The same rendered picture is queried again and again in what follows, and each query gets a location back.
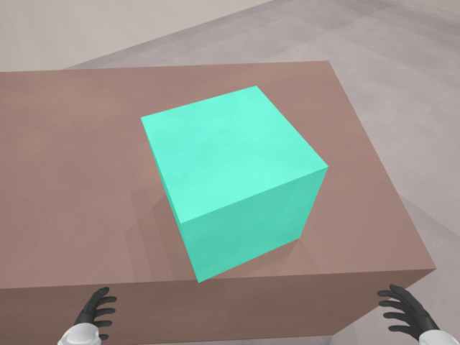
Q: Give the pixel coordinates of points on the robot left hand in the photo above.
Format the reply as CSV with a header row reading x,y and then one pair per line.
x,y
89,313

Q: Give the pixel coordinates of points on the robot left forearm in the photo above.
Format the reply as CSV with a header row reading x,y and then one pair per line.
x,y
81,334

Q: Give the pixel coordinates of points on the carton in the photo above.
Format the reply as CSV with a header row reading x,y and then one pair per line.
x,y
240,180

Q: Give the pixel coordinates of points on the pedestal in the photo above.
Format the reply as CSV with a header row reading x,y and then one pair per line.
x,y
83,207

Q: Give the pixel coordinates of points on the robot right forearm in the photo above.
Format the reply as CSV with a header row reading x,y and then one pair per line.
x,y
437,337

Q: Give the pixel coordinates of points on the robot right hand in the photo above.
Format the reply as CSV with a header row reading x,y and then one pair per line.
x,y
414,314

